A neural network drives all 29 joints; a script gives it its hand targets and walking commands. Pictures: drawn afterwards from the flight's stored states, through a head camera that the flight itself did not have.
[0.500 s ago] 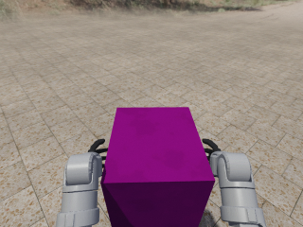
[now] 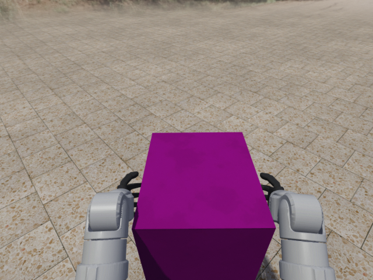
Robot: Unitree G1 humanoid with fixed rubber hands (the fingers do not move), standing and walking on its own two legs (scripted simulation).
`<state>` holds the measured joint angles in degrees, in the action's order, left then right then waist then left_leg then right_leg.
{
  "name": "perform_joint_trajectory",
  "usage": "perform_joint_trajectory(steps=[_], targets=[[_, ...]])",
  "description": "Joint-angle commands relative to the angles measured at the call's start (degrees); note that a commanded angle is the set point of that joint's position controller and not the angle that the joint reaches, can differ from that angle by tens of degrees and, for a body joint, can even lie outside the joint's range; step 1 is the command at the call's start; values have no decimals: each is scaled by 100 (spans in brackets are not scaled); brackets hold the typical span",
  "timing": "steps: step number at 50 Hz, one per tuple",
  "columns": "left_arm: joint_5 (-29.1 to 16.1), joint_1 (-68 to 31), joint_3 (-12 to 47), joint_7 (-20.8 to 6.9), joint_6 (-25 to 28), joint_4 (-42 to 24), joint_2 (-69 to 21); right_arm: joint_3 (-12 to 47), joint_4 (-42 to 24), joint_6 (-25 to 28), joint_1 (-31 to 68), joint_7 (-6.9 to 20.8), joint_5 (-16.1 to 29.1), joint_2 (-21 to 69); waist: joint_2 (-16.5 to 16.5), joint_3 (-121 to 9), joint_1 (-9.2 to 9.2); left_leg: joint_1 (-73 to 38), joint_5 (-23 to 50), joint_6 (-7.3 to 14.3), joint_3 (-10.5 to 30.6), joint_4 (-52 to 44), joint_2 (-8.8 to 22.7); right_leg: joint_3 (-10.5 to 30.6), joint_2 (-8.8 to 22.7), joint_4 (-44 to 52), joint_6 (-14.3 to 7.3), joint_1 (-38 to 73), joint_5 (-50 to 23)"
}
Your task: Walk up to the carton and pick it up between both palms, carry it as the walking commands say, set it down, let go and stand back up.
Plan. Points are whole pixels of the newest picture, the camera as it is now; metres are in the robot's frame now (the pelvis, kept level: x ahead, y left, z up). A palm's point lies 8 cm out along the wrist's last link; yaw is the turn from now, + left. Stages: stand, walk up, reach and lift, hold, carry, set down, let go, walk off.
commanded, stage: carry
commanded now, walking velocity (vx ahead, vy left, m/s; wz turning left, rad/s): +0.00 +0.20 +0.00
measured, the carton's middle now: (198, 208) +0.29 -0.01 +0.03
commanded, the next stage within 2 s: none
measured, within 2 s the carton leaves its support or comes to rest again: neither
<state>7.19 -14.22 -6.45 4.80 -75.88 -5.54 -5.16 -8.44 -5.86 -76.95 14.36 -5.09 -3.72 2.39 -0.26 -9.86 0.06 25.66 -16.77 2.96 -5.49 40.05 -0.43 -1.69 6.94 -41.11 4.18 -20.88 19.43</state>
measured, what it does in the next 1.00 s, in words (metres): steps to the left: right foot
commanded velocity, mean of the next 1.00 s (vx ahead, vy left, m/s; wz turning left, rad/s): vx -0.11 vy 0.14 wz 0.00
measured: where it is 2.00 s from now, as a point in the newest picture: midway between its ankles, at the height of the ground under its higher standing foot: outside the picture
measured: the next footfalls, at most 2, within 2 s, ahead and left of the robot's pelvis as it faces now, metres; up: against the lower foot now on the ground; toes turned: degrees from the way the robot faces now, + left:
right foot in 0.56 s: +0.00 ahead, -0.12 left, +0.00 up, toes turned -7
right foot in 1.20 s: -0.07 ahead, -0.04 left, +0.00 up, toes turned -11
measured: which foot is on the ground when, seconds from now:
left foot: down 0.00-1.00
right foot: down 0.00-0.40, up 0.42-0.54, down 0.56-1.00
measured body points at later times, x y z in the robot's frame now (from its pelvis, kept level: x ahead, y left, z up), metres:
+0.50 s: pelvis -0.03 +0.05 +0.00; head -0.10 +0.06 +0.44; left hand +0.24 +0.21 +0.08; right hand +0.24 -0.11 +0.08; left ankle +0.08 +0.09 -0.71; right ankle -0.04 -0.13 -0.70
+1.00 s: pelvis -0.08 +0.11 +0.00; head -0.13 +0.10 +0.45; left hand +0.20 +0.24 +0.09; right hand +0.18 -0.08 +0.08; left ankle +0.08 +0.10 -0.71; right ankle -0.07 -0.07 -0.71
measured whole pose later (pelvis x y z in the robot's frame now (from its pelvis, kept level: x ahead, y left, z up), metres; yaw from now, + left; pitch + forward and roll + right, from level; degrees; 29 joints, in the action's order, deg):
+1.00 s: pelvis -0.08 +0.11 +0.00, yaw -5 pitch +0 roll -3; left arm 7.1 -13.0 -7.8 5.3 -74.0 -10.1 -6.3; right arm -8.7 -9.2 -74.0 13.1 -5.1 -3.6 3.8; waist -4.7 -8.1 0.1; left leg 29.1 -5.9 -3.3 -13.7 31.1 -1.2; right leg -2.3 4.3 -36.8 4.5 -19.4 16.9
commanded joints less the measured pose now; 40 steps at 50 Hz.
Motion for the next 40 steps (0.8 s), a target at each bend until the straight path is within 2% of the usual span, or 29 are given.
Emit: perform_joint_trajectory(steps=[1, 2, 3, 4, 5, 7, 10, 11, 12, 14, 15, 16, 18, 19, 20, 21, 23, 24, 28, 29, 30, 31, 32, 34, 35, 36, 37, 39, 40], targets=[[-2879, -4333, 3767, -1441, 343, -1783, -5770, 3985, -1410, 403, 4525, 1450, 2649, 6387, 862, -1814, 9, -1125, 316, -160, 403, -1013, 302, 538, 765, 744, -357, 162, -1937], [-2818, -4178, 3793, -1428, 351, -1758, -5709, 3963, -1473, 414, 4437, 1460, 2635, 6284, 373, -2051, 5, -1501, 815, -54, 787, -1213, 649, 329, 614, 273, -190, 36, -1784], [-2876, -4147, 3933, -1427, 349, -1852, -5793, 3891, -1442, 436, 4274, 1476, 2640, 6259, -790, -2068, 7, -1583, 1470, 146, 1675, -1536, 1409, -80, 215, -285, 10, -437, -279], [-2908, -4311, 3953, -1418, 334, -1882, -5857, 3879, -1515, 466, 4406, 1493, 2645, 6241, -1313, -1797, -14, -1462, 1554, 362, 1897, -1774, 1658, -500, -197, -596, 124, -730, 915], [-2946, -4367, 4015, -1435, 318, -1759, -5841, 3833, -1447, 466, 4311, 1497, 2572, 6144, -1518, -1687, -33, -1220, 1004, 461, 1844, -1907, 1702, -569, -289, -1115, 69, -781, 1369], [-2965, -4175, 3993, -1480, 314, -1485, -5868, 3826, -1369, 477, 4103, 1502, 2480, 6086, -967, -1422, -26, -907, 52, 421, 1441, -2013, 1498, -523, -318, -1337, -50, -729, 1381], [-3054, -4200, 4007, -1526, 320, -1453, -5780, 3803, -1424, 535, 4055, 1452, 2305, 5914, -1062, -1340, 25, -828, 135, 245, 1074, -1813, 1186, -677, -397, 28, -122, -184, 771], [-3057, -4052, 3965, -1533, 306, -1392, -5815, 3845, -1506, 554, 3986, 1419, 2253, 5886, -814, -1435, 54, -869, 481, 204, 962, -1594, 1122, -631, -291, 738, -126, 154, 292], [-3032, -3926, 3893, -1562, 298, -1273, -5771, 3886, -1548, 569, 3985, 1379, 2257, 5849, -459, -1718, 58, -688, 790, 60, 874, -1310, 993, -278, 23, 1001, -158, 780, -70], [-3028, -3878, 3866, -1549, 376, -1359, -5750, 4053, -1874, 592, 4250, 1382, 2420, 5919, 1415, -1567, 21, 397, -119, -380, 275, -299, 354, 1843, 1502, 1916, -681, 1073, 62], [-2916, -3589, 3805, -1543, 410, -1321, -5785, 4145, -1958, 577, 4364, 1415, 2520, 5984, 1697, -1387, 16, 194, -543, -356, 365, 108, 462, 1863, 1739, 1894, -876, 509, 97], [-2926, -3786, 3861, -1526, 405, -1522, -5801, 4199, -2033, 561, 4439, 1442, 2547, 6029, 1547, -1198, -18, -110, -436, -311, 445, -66, 529, 1487, 1534, 1787, -780, 163, 83], [-2868, -3973, 3932, -1502, 382, -1731, -5663, 4078, -1693, 502, 4282, 1468, 2534, 6078, 675, -1323, -35, -1150, -90, -191, 580, -1008, 568, 611, 841, 1062, -435, -411, -19], [-2903, -4195, 4026, -1481, 397, -1855, -5660, 4024, -1582, 516, 4270, 1509, 2578, 6092, -565, -1443, -40, -1241, 147, -32, 1478, -1837, 1245, 34, 255, 260, -193, -588, 312], [-2880, -4151, 4036, -1461, 399, -1911, -5624, 3980, -1550, 525, 4089, 1515, 2560, 6002, -1454, -1545, -64, -1229, -183, 131, 1977, -2362, 1688, -537, -291, -474, -16, -716, 922], [-2883, -4216, 4026, -1444, 394, -1874, -5632, 3933, -1453, 505, 4085, 1521, 2554, 6050, -1435, -1506, -46, -925, -942, 158, 1793, -2497, 1693, -680, -366, -1047, -41, -568, 1256], [-2961, -4164, 4047, -1459, 384, -1700, -5783, 3922, -1614, 526, 4240, 1510, 2541, 6001, -1008, -1271, -7, -632, -1614, 146, 1432, -2610, 1550, -629, -357, -1240, -97, -539, 1235], [-2990, -4191, 4101, -1444, 397, -1723, -5773, 3938, -1709, 533, 4283, 1523, 2534, 5898, -1067, -1233, 1, -528, -1585, 53, 1216, -2645, 1449, -714, -444, -1201, -111, -440, 1249], [-3036, -4105, 4032, -1515, 329, -1558, -5701, 3896, -1525, 546, 3960, 1449, 2296, 5852, -952, -1314, 47, -534, -1118, -171, 843, -2386, 1097, -817, -433, 848, -245, 610, 606], [-2979, -3888, 3948, -1524, 328, -1445, -5639, 3912, -1583, 557, 3977, 1413, 2302, 5787, -304, -1553, 67, -225, -762, -410, 543, -1920, 885, -389, -36, 1440, -293, 1316, 443], [-2942, -3779, 3917, -1503, 361, -1423, -5628, 3973, -1705, 556, 4009, 1429, 2334, 5748, 842, -1398, 83, 441, -306, -730, 185, -1100, 492, 1102, 938, 2005, -631, 1511, 966], [-2950, -3776, 3867, -1492, 432, -1536, -5828, 4183, -2026, 563, 4341, 1467, 2516, 5843, 1974, -1161, 17, 436, -377, -562, 280, 190, 492, 2283, 1762, 2211, -997, 641, 1537], [-2903, -3800, 3780, -1479, 441, -1465, -5805, 4239, -2053, 554, 4501, 1463, 2592, 5988, 1954, -972, -50, 171, -234, -402, 695, 355, 749, 2174, 1845, 2211, -992, 55, 1539], [-2898, -4007, 3926, -1456, 442, -1825, -5677, 4206, -2001, 552, 4493, 1497, 2653, 6000, 915, -1066, -79, -1029, -24, -288, 547, -362, 697, 921, 1106, 1406, -585, -668, 714], [-2853, -4026, 3964, -1445, 434, -1805, -5630, 4144, -1882, 544, 4408, 1500, 2630, 5978, 560, -1396, -91, -1583, 66, -233, 913, -1074, 904, 473, 713, 734, -372, -767, 615], [-2831, -4056, 3966, -1426, 416, -1833, -5564, 4047, -1697, 524, 4195, 1503, 2606, 5994, -1125, -1586, -78, -1625, 284, -134, 2005, -2176, 1753, -234, -53, -325, -90, -880, 1010], [-2816, -4096, 3963, -1404, 405, -1779, -5539, 3924, -1484, 494, 3973, 1506, 2512, 5938, -1399, -1402, -69, -1259, -685, -223, 1952, -2794, 1895, -854, -455, -980, 14, -785, 1483], [-2860, -4095, 4040, -1383, 421, -1730, -5642, 3950, -1557, 493, 4011, 1513, 2505, 5930, -1059, -1094, 39, -781, -1603, -711, 1441, -3033, 1714, -661, -405, -1509, -107, -602, 1465], [-2866, -4052, 4035, -1389, 428, -1713, -5664, 3962, -1653, 509, 4159, 1518, 2519, 5926, -993, -970, 61, -776, -1370, -939, 1226, -3063, 1587, -675, -396, -1424, -92, -550, 1354]])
